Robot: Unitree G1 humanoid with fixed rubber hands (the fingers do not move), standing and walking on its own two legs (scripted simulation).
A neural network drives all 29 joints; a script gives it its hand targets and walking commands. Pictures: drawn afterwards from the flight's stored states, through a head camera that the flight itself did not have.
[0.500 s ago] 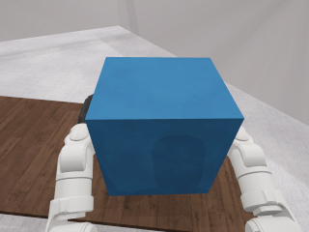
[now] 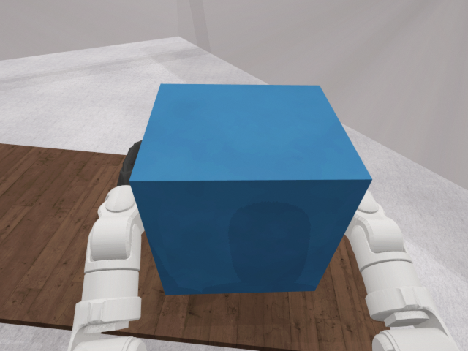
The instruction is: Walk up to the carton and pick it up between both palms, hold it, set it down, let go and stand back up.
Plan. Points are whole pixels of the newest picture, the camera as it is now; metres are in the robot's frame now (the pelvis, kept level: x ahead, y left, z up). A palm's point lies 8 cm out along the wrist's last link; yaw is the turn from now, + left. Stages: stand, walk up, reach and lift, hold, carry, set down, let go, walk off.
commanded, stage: hold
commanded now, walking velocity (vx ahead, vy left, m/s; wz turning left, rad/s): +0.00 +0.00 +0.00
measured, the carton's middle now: (241, 192) +0.36 +0.00 +0.14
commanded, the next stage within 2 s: none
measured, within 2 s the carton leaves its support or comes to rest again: neither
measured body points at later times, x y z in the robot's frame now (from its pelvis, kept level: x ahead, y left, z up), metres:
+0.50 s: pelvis +0.01 +0.00 +0.00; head -0.03 +0.03 +0.45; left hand +0.37 +0.18 +0.15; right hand +0.37 -0.18 +0.16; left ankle +0.01 +0.12 -0.75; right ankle +0.01 -0.13 -0.75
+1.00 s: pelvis +0.00 +0.00 +0.00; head -0.03 +0.03 +0.45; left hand +0.37 +0.18 +0.16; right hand +0.37 -0.18 +0.16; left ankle +0.01 +0.12 -0.75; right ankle +0.01 -0.13 -0.75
